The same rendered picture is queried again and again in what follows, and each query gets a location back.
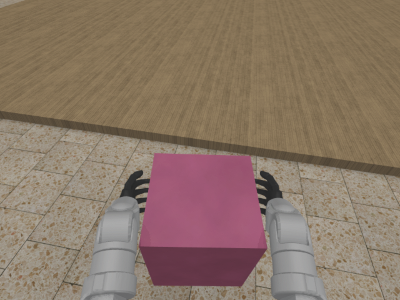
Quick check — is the left robot forearm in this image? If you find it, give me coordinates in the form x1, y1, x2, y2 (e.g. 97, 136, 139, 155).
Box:
80, 196, 140, 300

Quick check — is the carton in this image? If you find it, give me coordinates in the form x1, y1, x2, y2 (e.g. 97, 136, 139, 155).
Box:
139, 153, 268, 286

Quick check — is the robot left hand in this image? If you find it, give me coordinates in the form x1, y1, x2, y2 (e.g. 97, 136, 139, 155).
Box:
120, 170, 150, 213

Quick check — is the robot right hand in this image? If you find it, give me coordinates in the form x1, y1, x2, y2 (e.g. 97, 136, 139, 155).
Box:
255, 171, 283, 215

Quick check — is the right robot forearm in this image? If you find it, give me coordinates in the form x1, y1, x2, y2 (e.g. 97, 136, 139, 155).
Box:
265, 198, 327, 300

